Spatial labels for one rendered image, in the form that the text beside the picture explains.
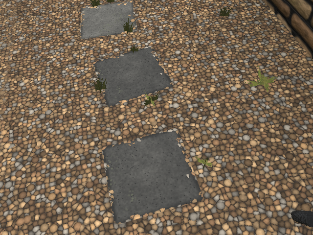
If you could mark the robot right hand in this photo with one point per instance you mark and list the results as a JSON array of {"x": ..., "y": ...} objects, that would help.
[{"x": 303, "y": 217}]

